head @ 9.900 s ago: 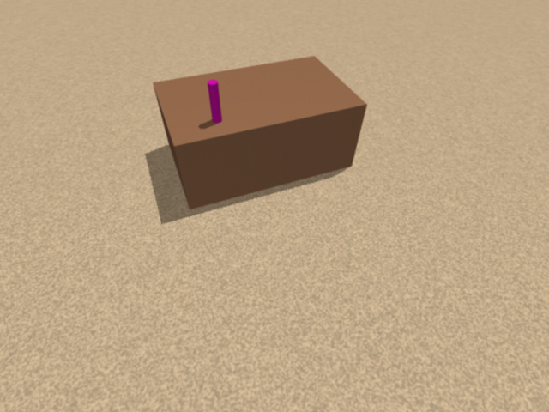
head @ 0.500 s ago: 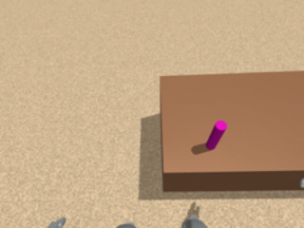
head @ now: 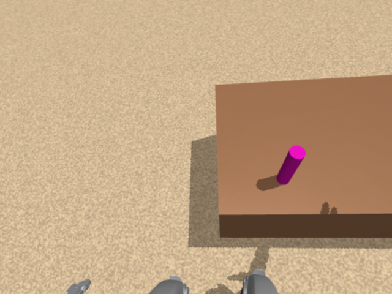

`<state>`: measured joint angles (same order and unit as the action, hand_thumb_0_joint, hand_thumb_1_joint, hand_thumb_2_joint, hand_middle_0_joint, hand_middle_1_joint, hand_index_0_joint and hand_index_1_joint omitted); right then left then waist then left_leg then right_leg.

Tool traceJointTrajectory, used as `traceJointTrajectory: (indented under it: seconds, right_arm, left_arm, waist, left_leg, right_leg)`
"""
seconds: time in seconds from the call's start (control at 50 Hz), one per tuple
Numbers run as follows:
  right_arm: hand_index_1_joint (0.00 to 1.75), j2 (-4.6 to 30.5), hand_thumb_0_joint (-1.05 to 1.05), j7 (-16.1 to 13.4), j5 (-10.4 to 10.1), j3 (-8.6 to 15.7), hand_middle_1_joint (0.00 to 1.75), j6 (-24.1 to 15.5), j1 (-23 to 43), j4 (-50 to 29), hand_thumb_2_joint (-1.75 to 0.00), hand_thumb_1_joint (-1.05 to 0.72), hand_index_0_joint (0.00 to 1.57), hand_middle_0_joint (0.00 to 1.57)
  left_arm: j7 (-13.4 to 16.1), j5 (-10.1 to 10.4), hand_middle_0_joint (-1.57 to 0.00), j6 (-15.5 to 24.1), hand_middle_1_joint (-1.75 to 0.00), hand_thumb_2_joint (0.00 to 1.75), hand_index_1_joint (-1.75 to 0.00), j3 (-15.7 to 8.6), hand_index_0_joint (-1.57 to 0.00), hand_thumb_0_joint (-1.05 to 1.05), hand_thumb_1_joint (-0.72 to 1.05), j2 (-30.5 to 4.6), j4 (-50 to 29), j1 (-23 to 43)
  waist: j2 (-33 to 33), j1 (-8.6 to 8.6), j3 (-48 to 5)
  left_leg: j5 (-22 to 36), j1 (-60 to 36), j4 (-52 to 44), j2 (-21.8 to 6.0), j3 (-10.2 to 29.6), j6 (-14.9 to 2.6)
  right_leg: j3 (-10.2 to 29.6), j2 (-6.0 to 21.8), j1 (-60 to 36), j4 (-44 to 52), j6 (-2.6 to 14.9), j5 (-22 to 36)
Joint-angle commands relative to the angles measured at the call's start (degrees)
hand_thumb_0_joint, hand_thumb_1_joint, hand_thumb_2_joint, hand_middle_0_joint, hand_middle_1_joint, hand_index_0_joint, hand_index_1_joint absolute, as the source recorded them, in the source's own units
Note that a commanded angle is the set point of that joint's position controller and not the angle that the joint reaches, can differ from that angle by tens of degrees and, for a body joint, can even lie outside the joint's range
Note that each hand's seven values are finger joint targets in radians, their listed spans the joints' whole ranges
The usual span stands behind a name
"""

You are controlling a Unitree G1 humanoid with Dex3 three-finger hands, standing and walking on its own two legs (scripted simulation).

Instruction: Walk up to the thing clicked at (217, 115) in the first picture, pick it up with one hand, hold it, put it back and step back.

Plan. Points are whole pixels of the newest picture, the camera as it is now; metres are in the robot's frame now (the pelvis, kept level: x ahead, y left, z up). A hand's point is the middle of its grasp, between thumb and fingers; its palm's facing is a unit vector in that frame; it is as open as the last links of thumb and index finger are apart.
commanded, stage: go down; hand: right
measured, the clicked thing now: (289, 167) +0.50 -0.21 -0.23
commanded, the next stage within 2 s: none
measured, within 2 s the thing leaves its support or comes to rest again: neither
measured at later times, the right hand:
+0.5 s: hand out of the picture +0.39 -0.39 +0.04, palm faces +0.19 +0.98 -0.09, open 17.2 cm
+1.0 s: hand out of the picture +0.41 -0.40 +0.04, palm faces +0.21 +0.98 -0.07, open 17.2 cm
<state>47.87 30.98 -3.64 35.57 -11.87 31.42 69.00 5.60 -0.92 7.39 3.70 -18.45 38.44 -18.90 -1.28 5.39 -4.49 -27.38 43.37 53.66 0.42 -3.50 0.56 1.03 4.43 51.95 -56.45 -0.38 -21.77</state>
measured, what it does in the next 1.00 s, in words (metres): stands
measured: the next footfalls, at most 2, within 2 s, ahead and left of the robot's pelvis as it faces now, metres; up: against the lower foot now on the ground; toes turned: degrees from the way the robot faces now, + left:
none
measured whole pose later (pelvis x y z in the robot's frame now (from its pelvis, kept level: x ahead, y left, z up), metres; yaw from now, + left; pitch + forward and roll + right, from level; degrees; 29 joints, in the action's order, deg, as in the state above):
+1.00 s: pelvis +0.01 -0.01 -0.01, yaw +1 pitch +20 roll +4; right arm 51.7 32.3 -4.5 38.0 -15.4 37.7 72.9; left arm 3.5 -1.2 5.8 4.3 -18.8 38.7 -19.5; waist -1.4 6.7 -5.1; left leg -27.9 46.5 54.6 0.7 -3.5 1.2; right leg 1.3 4.6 55.8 -58.9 0.2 -23.1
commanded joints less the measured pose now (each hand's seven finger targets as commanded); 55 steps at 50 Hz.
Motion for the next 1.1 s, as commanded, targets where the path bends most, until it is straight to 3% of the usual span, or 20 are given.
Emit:
traceJointTrajectory:
  seconds: [0.0, 0.2, 0.24, 0.32, 0.36, 0.38, 0.4, 0.44, 0.48, 0.54, 0.58, 0.64, 0.66, 0.72, 0.8, 0.82, 0.88, 0.94, 1.02, 1.08]
  right_arm:
    - [0.05, 23.76, 0.0, 0.31, -1.98, 3.0, 0.05, -3.78, 15.02, -11.42, -0.07, 0.46, 0.05, 0.05]
    - [0.05, 22.49, 0.0, 0.05, -2.74, 2.9, 0.05, -3.91, 15.61, -13.12, -0.07, 0.48, 0.05, 0.05]
    - [0.05, 21.38, 0.0, 0.19, -2.86, 2.56, 0.05, -3.59, 13.06, -9.92, -0.07, 0.47, 0.05, 0.05]
    - [0.05, 21.96, 0.0, 0.16, -2.81, 2.44, 0.05, -4.63, 17.4, -14.37, -0.07, 0.48, 0.05, 0.06]
    - [0.04, 22.12, 0.0, 0.2, -3.08, 3.38, 0.04, -4.25, 14.06, -10.48, -0.06, 0.48, 0.05, 0.06]
    - [0.05, 21.24, 0.0, 0.1, -2.85, 2.38, 0.05, -4.7, 15.9, -12.64, -0.06, 0.48, 0.05, 0.06]
    - [0.05, 20.71, 0.0, 0.32, -2.74, 1.92, 0.05, -4.53, 15.06, -9.55, -0.07, 0.47, 0.05, 0.06]
    - [0.04, 23.26, 0.0, 0.08, -2.75, 2.93, 0.04, -5.55, 19.91, -15.24, -0.06, 0.47, 0.05, 0.06]
    - [0.05, 21.84, 0.0, 0.36, -3.05, 2.65, 0.05, -5.06, 16.08, -9.98, -0.06, 0.49, 0.05, 0.06]
    - [0.05, 23.92, 0.0, 0.03, -2.81, 3.23, 0.05, -6.22, 20.07, -13.97, -0.07, 0.48, 0.05, 0.05]
    - [0.05, 23.28, 0.0, 0.26, -2.94, 3.61, 0.05, -5.7, 16.99, -9.18, -0.07, 0.48, 0.05, 0.05]
    - [0.05, 24.72, 0.0, 0.52, -2.7, 3.9, 0.05, -6.33, 18.91, -9.85, -0.07, 0.48, 0.05, 0.05]
    - [0.05, 23.25, 0.0, 0.63, -2.75, 3.17, 0.05, -6.18, 18.37, -8.88, -0.07, 0.49, 0.05, 0.05]
    - [0.05, 25.59, 0.0, 0.77, -2.76, 4.44, 0.05, -6.5, 19.61, -8.77, -0.07, 0.48, 0.05, 0.05]
    - [0.05, 25.39, 0.0, 1.09, -2.78, 3.91, 0.05, -6.9, 20.84, -8.8, -0.07, 0.48, 0.05, 0.05]
    - [0.05, 26.43, 0.0, 1.04, -2.7, 4.38, 0.05, -7.43, 22.88, -10.61, -0.08, 0.49, 0.05, 0.05]
    - [0.05, 25.39, 0.0, 1.48, -2.85, 4.04, 0.05, -6.46, 18.31, -3.8, -0.08, 0.48, 0.05, 0.05]
    - [0.05, 29.37, 0.0, 1.33, -2.6, 5.73, 0.05, -7.64, 24.03, -9.73, -0.08, 0.48, 0.05, 0.05]
    - [0.05, 28.28, 0.0, 1.54, -2.46, 5.0, 0.05, -7.7, 23.83, -8.78, -0.07, 0.47, 0.05, 0.05]
    - [0.05, 26.63, 0.0, 1.85, -2.82, 4.36, 0.05, -6.99, 21.38, -3.69, -0.08, 0.45, 0.05, 0.06]
  left_arm:
    - [0.66, 0.28, -0.19, 1.06, -0.3, 0.91, -0.3, -4.06, -0.19, 0.0, 0.9, -11.68, -4.01, -6.02]
    - [-0.01, 0.61, -0.19, 0.1, -0.3, 0.91, -0.3, -4.51, -0.19, 0.0, 0.9, -11.87, -4.25, -6.63]
    - [0.03, 0.5, -0.19, -0.12, -0.3, 0.91, -0.3, -5.12, -0.19, 0.0, 0.89, -12.53, -3.37, -7.09]
    - [-0.13, 0.54, -0.19, -0.26, -0.3, 0.91, -0.3, -4.7, -0.19, 0.0, 0.89, -11.92, -3.88, -7.1]
    - [-0.21, 0.47, -0.19, -0.34, -0.3, 0.91, -0.3, -4.81, -0.19, 0.0, 0.89, -12.32, -3.11, -7.62]
    - [-0.26, 0.44, -0.19, -0.32, -0.3, 0.91, -0.3, -4.72, -0.19, 0.0, 0.89, -11.91, -3.32, -7.4]
    - [-0.16, 0.36, -0.19, -0.33, -0.3, 0.91, -0.3, -5.35, -0.19, 0.0, 0.89, -12.66, -2.65, -7.84]
    - [-0.26, 0.34, -0.19, -0.31, -0.3, 0.91, -0.3, -4.51, -0.19, 0.0, 0.89, -11.76, -3.39, -7.27]
    - [-0.19, 0.42, -0.19, -0.32, -0.3, 0.91, -0.3, -5.1, -0.19, 0.0, 0.89, -12.68, -2.83, -7.64]
    - [-0.31, 0.34, -0.19, -0.28, -0.3, 0.91, -0.3, -4.03, -0.19, 0.0, 0.89, -11.47, -3.27, -7.2]
    - [-0.39, 0.36, -0.19, -0.42, -0.3, 0.91, -0.3, -4.84, -0.18, 0.0, 0.9, -12.51, -2.64, -8.13]
    - [-0.46, 0.15, -0.19, -0.42, -0.3, 0.91, -0.3, -4.65, -0.19, 0.0, 0.9, -12.55, -2.45, -7.88]
    - [-0.51, 0.12, -0.19, -0.49, -0.3, 0.91, -0.3, -4.86, -0.18, 0.0, 0.89, -12.85, -2.69, -8.07]
    - [-0.7, 0.19, -0.19, -0.43, -0.3, 0.91, -0.3, -4.39, -0.19, 0.0, 0.89, -12.58, -2.56, -8.12]
    - [-0.79, 0.26, -0.19, -0.43, -0.3, 0.91, -0.3, -4.43, -0.19, 0.0, 0.9, -12.77, -2.8, -7.59]
    - [-0.88, 0.19, -0.19, -0.53, -0.3, 0.91, -0.3, -3.75, -0.19, 0.0, 0.9, -12.07, -2.91, -7.97]
    - [-0.92, 0.18, -0.19, -0.61, -0.3, 0.92, -0.3, -4.3, -0.18, 0.0, 0.89, -13.19, -2.23, -8.92]
    - [-1.16, -0.08, -0.19, -0.72, -0.3, 0.91, -0.3, -3.68, -0.18, 0.0, 0.89, -12.7, -2.27, -8.64]
    - [-1.33, 0.11, -0.19, -0.92, -0.3, 0.91, -0.3, -3.37, -0.19, 0.0, 0.9, -12.37, -3.01, -8.26]
    - [-1.42, 0.02, -0.19, -1.06, -0.3, 0.91, -0.3, -3.89, -0.19, 0.0, 0.89, -13.27, -2.36, -8.71]
  waist:
    - [11.98, -1.66, -21.67]
    - [12.28, -1.51, -21.66]
    - [11.48, -1.26, -20.74]
    - [13.25, -1.27, -22.83]
    - [13.19, -1.73, -20.18]
    - [13.17, -1.5, -21.22]
    - [11.98, -1.0, -20.73]
    - [14.64, -1.36, -22.49]
    - [12.38, -0.95, -20.78]
    - [14.18, -1.3, -22.82]
    - [11.41, -0.67, -21.38]
    - [13.09, -0.94, -21.82]
    - [12.71, -0.86, -21.96]
    - [12.9, -0.88, -22.18]
    - [12.88, -0.42, -21.2]
    - [13.34, -0.64, -24.33]
    - [10.38, -0.13, -22.44]
    - [14.46, -0.95, -25.66]
    - [13.95, -0.6, -24.92]
    - [11.64, 0.16, -22.37]
  left_leg:
    - [15.43, -0.75, -7.69, 1.12, 1.56, -1.76]
    - [14.75, -0.29, -8.25, 1.65, 0.71, -2.07]
    - [15.2, 0.36, -8.04, 1.64, 0.63, -2.11]
    - [14.37, 1.46, -7.9, 1.72, 0.47, -2.2]
    - [13.76, 1.45, -8.09, 1.64, 0.33, -2.21]
    - [14.21, 1.1, -8.04, 1.58, 0.65, -2.26]
    - [13.99, 1.94, -8.08, 1.72, 0.51, -2.18]
    - [13.91, 1.36, -8.12, 1.56, 0.71, -2.29]
    - [13.98, 1.49, -8.23, 1.62, 0.58, -2.13]
    - [14.94, 1.03, -7.92, 1.45, 0.71, -2.3]
    - [15.65, -0.07, -8.02, 1.49, 0.72, -2.08]
    - [14.36, 1.97, -7.52, 1.54, 0.62, -2.23]
    - [14.84, 1.57, -7.53, 1.46, 0.73, -2.24]
    - [15.25, 1.17, -7.25, 1.35, 0.87, -2.15]
    - [13.39, 2.5, -6.69, 1.49, 0.88, -2.2]
    - [15.34, 1.87, -6.25, 1.31, 1.23, -2.1]
    - [17.09, 1.71, -6.22, 1.4, 1.26, -1.66]
    - [17.27, 2.95, -5.01, 1.37, 1.14, -2.08]
    - [15.03, 3.96, -5.07, 1.64, 0.81, -2.08]
    - [14.73, 4.28, -5.02, 1.76, 0.72, -2.01]
  right_leg:
    - [1.77, -1.9, -25.03, 5.87, 2.4, 15.27]
    - [2.87, -1.19, -27.34, 7.15, 1.89, 16.9]
    - [3.03, -1.12, -27.02, 6.85, 1.74, 18.45]
    - [4.22, -0.4, -30.15, 7.45, 1.17, 19.79]
    - [4.63, -0.23, -28.55, 7.87, 0.88, 19.34]
    - [4.14, -0.43, -28.88, 7.6, 1.19, 19.16]
    - [4.59, -0.24, -28.27, 7.61, 0.95, 19.2]
    - [4.14, -0.52, -29.36, 7.59, 0.96, 18.47]
    - [3.88, -0.65, -27.98, 7.16, 1.18, 18.1]
    - [3.24, -0.94, -28.6, 6.44, 1.49, 19.27]
    - [2.96, -1.27, -25.65, 6.06, 1.76, 18.35]
    - [3.27, -0.91, -26.68, 5.94, 1.46, 18.26]
    - [3.16, -1.03, -26.51, 5.72, 1.73, 18.28]
    - [3.01, -1.25, -25.2, 5.16, 1.77, 18.16]
    - [3.05, -1.3, -23.6, 5.35, 2.01, 14.67]
    - [2.8, -1.28, -25.38, 4.29, 1.99, 17.37]
    - [2.66, -1.28, -22.97, 2.95, 2.16, 18.9]
    - [3.04, -1.12, -25.5, 2.63, 1.84, 21.29]
    - [3.16, -1.02, -25.4, 3.04, 1.87, 18.91]
    - [3.25, -0.96, -22.37, 2.81, 1.93, 17.41]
